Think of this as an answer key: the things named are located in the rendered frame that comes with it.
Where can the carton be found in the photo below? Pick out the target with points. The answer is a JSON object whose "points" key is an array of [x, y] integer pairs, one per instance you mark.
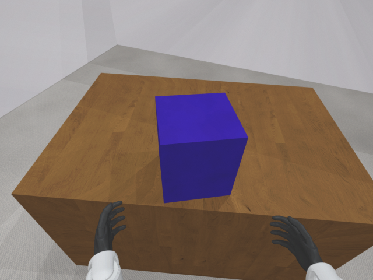
{"points": [[201, 144]]}

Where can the right robot forearm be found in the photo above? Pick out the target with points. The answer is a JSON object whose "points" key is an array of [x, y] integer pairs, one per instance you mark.
{"points": [[321, 271]]}

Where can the robot left hand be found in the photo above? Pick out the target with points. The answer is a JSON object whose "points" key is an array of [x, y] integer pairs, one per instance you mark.
{"points": [[104, 233]]}

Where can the robot right hand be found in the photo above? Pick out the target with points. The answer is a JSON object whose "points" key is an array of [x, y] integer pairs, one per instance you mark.
{"points": [[299, 241]]}

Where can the pedestal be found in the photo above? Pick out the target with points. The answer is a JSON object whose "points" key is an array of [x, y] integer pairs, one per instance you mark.
{"points": [[296, 163]]}

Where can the left robot forearm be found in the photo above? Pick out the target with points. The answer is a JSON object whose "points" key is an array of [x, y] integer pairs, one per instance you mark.
{"points": [[104, 266]]}

